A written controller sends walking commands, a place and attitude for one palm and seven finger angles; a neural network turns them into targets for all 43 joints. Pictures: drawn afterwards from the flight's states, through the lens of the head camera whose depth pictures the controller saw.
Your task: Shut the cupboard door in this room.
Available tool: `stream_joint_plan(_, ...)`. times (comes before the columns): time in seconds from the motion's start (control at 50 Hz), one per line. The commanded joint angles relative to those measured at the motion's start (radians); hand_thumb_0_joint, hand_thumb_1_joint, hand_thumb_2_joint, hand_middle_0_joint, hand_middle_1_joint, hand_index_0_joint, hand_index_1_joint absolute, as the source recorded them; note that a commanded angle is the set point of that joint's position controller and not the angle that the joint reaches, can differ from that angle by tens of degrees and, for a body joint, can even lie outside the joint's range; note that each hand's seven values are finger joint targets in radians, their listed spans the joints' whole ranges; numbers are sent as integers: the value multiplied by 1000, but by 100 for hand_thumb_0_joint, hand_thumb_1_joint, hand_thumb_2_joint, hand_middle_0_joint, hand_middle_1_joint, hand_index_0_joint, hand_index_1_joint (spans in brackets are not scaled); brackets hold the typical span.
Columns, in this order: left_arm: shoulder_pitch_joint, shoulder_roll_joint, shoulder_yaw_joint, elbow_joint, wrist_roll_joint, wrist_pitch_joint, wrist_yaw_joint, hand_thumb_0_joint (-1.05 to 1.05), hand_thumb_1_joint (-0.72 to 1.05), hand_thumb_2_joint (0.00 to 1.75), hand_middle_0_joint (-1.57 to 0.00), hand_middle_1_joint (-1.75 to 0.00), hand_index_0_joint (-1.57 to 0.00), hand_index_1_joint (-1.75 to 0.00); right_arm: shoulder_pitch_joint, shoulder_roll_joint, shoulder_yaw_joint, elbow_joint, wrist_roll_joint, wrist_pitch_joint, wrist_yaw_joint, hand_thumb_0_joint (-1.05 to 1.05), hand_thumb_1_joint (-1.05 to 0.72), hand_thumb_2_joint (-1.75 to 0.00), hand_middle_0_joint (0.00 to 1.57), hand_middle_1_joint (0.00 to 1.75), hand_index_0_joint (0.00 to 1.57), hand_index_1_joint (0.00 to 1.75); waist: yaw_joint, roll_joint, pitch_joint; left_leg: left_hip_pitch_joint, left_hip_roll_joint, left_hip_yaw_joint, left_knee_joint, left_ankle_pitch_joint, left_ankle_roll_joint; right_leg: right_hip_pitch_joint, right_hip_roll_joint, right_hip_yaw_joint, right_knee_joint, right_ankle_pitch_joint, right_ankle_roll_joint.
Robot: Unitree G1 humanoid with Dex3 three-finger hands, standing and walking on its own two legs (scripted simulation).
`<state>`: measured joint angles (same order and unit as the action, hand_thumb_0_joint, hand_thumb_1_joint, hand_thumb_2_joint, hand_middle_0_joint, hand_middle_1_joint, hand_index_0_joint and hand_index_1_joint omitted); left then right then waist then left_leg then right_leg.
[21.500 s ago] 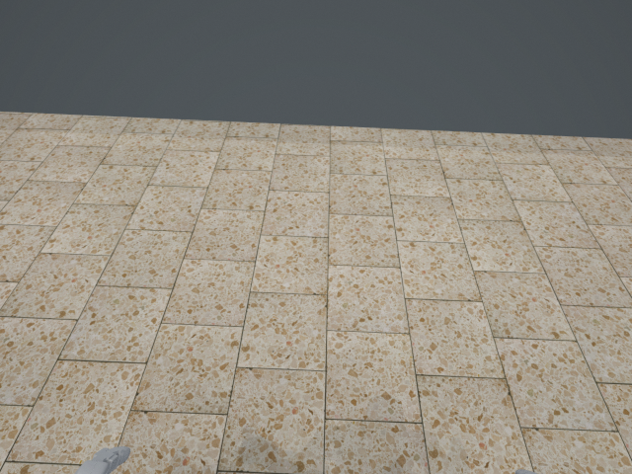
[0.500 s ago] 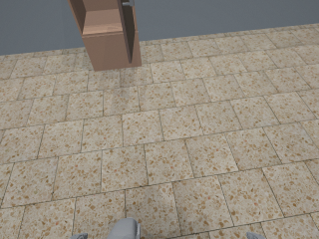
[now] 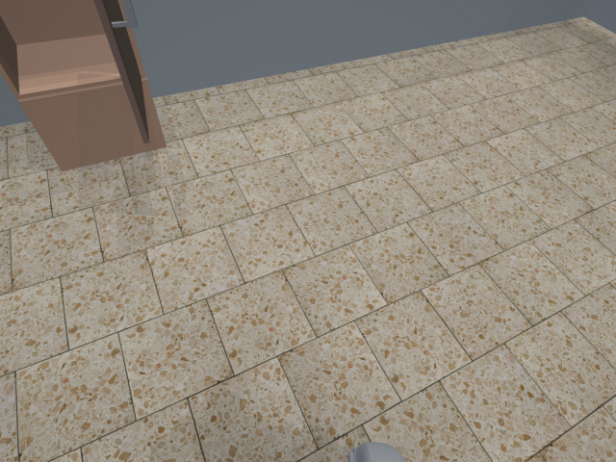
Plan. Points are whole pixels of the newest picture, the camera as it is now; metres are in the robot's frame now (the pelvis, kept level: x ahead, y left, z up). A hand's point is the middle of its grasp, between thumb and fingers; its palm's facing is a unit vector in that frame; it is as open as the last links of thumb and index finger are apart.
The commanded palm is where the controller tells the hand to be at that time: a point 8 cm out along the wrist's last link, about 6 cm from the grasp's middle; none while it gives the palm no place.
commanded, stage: walk around to get in front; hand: left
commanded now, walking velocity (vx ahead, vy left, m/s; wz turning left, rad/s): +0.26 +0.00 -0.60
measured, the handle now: out of the picture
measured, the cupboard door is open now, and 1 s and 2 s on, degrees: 83 83 83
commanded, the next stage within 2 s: none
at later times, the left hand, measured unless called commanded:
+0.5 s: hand out of the picture +0.14 +0.08 -0.15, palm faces -0.27 -0.94 -0.23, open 7.3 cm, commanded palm none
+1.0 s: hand (284, 309) +0.39 +0.06 -0.18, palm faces -0.40 -0.89 -0.19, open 7.3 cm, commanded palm none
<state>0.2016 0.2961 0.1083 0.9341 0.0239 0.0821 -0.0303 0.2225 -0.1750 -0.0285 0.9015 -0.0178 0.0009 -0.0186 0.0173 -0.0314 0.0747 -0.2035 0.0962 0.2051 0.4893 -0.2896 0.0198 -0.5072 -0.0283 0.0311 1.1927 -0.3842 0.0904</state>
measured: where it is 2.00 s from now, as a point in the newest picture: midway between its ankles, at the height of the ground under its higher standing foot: (398, 343)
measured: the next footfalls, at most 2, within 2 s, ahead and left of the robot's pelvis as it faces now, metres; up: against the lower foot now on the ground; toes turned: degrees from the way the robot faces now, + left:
right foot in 0.22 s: +0.02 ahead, -0.16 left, +0.00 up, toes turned -16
left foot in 0.78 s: +0.38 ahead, -0.06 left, +0.00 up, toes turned -18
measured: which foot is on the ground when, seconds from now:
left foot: down 0.00-0.22, up 0.24-0.76, down 0.78-1.00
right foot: up 0.00-0.20, down 0.22-0.78, up 0.80-1.00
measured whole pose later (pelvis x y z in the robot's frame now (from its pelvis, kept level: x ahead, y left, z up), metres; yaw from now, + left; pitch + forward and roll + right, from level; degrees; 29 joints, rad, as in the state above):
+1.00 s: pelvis +0.28 -0.10 +0.00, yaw -28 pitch -2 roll +0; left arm 0.28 0.20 0.07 1.05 0.03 -0.01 -0.01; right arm 0.26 -0.17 -0.04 0.99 -0.02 -0.08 -0.01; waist 0.02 -0.02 0.05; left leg -0.21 0.02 0.20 0.48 -0.24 0.07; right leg -0.53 -0.06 0.00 1.26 -0.27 -0.01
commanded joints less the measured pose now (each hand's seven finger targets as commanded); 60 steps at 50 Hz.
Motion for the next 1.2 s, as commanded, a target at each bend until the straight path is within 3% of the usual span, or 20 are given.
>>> stream_joint_plan(0.0, -104, 7, -15, -112, -7, -25, -5, 0, 90, 90, -20, -30, -20, -30, 98, -207, -73, -32, -5, -16, -10, 0, -90, -90, 20, 30, 20, 30, -65, 189, -92, 222, 279, -155, -132, 464, 119, -104, -42, -55, -126, -49, 5)
stream_joint_plan(0.12, -149, -10, -29, -132, -3, -45, -22, 0, 90, 90, -20, -30, -20, -30, 101, -236, -85, 0, -16, -19, 8, 0, -90, -90, 20, 30, 20, 30, -76, 233, -98, 127, 322, -108, -139, 67, 85, 102, -24, -149, -479, -110, -48)
stream_joint_plan(0.16, -31, 3, -22, -90, -2, -60, -18, 0, 90, 90, -20, -30, -20, -30, 67, -233, -82, 3, -13, -18, 11, 0, -90, -90, 20, 30, 20, 30, -5, 164, -129, 39, 286, -30, 12, 3, 27, 299, 17, -193, -676, 31, -75)
stream_joint_plan(0.18, 93, 67, -10, -47, 1, -73, -7, 0, 90, 90, -20, -30, -20, -30, 59, -204, -75, -7, -1, -16, 19, 0, -90, -90, 20, 30, 20, 30, 56, 14, -168, -113, 234, 51, 208, -45, -28, 517, -30, -123, -788, 54, -107)
stream_joint_plan(0.2, 216, 205, 15, -5, 7, -90, 8, 0, 90, 90, -20, -30, -20, -30, -4, -122, -45, -64, 5, -12, 28, 0, -90, -90, 20, 30, 20, 30, 129, -348, -157, -466, 88, 78, 508, -391, -82, 704, -284, 295, -908, -21, -210)
stream_joint_plan(0.22, 269, 248, 23, 7, -17, -77, 24, 0, 90, 90, -20, -30, -20, -30, -114, -134, -37, -124, -3, -4, 27, 0, -90, -90, 20, 30, 20, 30, 155, -341, -125, -617, 27, -63, 668, -403, -86, 688, -389, 507, -951, 122, -283)
stream_joint_plan(0.28, 133, 145, 5, -20, -19, -98, 38, 0, 90, 90, -20, -30, -20, -30, -133, -167, -57, -90, -9, -8, 34, 0, -90, -90, 20, 30, 20, 30, 75, -136, 18, -599, 84, -180, 748, -121, -80, 501, -304, 386, -969, 39, -277)
stream_joint_plan(0.34, 83, 87, -26, -27, -16, -134, 27, 0, 90, 90, -20, -30, -20, -30, -26, -147, -59, -27, -17, -7, 42, 0, -90, -90, 20, 30, 20, 30, -8, -61, 46, -487, 72, -158, 675, 27, -108, 397, -202, 184, -963, 315, -224)
stream_joint_plan(0.54, 235, 42, -45, 57, -9, -166, 45, 0, 90, 90, -20, -30, -20, -30, -177, -123, -43, -82, -9, -19, 47, 0, -90, -90, 20, 30, 20, 30, 20, -59, 47, -604, 43, -164, 530, 149, -110, 545, -179, 198, -958, 579, -264)
stream_joint_plan(0.66, 286, 37, -51, 105, -2, -159, 64, 0, 90, 90, -20, -30, -20, -30, -285, -95, -25, -114, -1, -41, 50, 0, -90, -90, 20, 30, 20, 30, 47, -85, 42, -474, -4, -130, 271, 98, -65, 612, -178, 207, -899, 783, -257)
stream_joint_plan(0.7, 250, 59, -43, 106, -2, -161, 65, 0, 90, 90, -20, -30, -20, -30, -179, -105, -30, -80, -2, -54, 38, 0, -90, -90, 20, 30, 20, 30, -10, -83, -33, -252, -57, -100, 139, 65, -39, 583, -164, 179, -763, 974, -236)
stream_joint_plan(0.72, 228, 70, -40, 105, -7, -164, 64, 0, 90, 90, -20, -30, -20, -30, -36, -124, -37, -32, -5, -60, 28, 0, -90, -90, 20, 30, 20, 30, -74, -71, -105, -69, -90, -85, 64, 125, -26, 540, -128, 146, -628, 1022, -208)
stream_joint_plan(0.74, 224, 56, -37, 106, -16, -168, 61, 0, 90, 90, -20, -30, -20, -30, 132, -177, -49, 20, -10, -65, 18, 0, -90, -90, 20, 30, 20, 30, -138, -32, -211, 204, -37, -141, 32, 232, -8, 406, -88, 126, -436, 871, -176)
stream_joint_plan(0.76, 277, -1, -40, 100, -28, -167, 50, 0, 90, 90, -20, -30, -20, -30, 270, -287, -75, 58, -24, -70, 8, 0, -90, -90, 20, 30, 20, 30, -161, 206, -356, 478, 226, -436, 48, 355, 72, 169, 40, 23, -154, 368, -132)
stream_joint_plan(0.78, 296, -37, -57, 86, -32, -166, 42, 0, 90, 90, -20, -30, -20, -30, 319, -333, -79, 69, -11, -60, 7, 0, -90, -90, 20, 30, 20, 30, -143, 339, -397, 543, 402, -663, -60, 431, 142, 8, 95, 27, 109, -166, -129)
stream_joint_plan(0.8, 243, -24, -52, 77, -24, -159, 46, 0, 90, 90, -20, -30, -20, -30, 244, -284, -68, 59, -3, -54, 8, 0, -90, -90, 20, 30, 20, 30, -120, 218, -262, 375, 410, -652, -146, 278, 171, -35, 35, 58, 176, -162, -141)
stream_joint_plan(0.86, 147, -52, -47, 82, -1, -129, 20, 0, 90, 90, -20, -30, -20, -30, 96, -129, -29, 38, -8, -71, 6, 0, -90, -90, 20, 30, 20, 30, -46, 124, -16, 11, 279, -438, -269, 53, 94, -38, -62, 25, 146, 37, -117)
stream_joint_plan(0.96, 174, -101, -43, 85, 8, -79, 14, 0, 90, 90, -20, -30, -20, -30, 108, -88, -29, 78, 1, -93, 4, 0, -90, -90, 20, 30, 20, 30, 18, 130, 26, -114, 199, -227, -337, 48, 63, -54, -80, 2, 101, 188, -89)
stream_joint_plan(1.04, 75, -90, -32, 45, 8, -70, 9, 0, 90, 90, -20, -30, -20, -30, 167, -84, -36, 105, 2, -101, 1, 0, -90, -90, 20, 30, 20, 30, 9, 99, 49, -25, 209, -201, -354, 83, 84, -199, -101, 11, 61, 277, -64)
stream_joint_plan(1.18, -192, -98, -57, -38, 6, -91, -3, 0, 90, 90, -20, -30, -20, -30, 344, -86, -37, 180, -9, -101, -2, 0, -90, -90, 20, 30, 20, 30, -83, 89, 62, 191, 225, -149, -303, 336, 128, -226, -106, -98, -327, 234, -61)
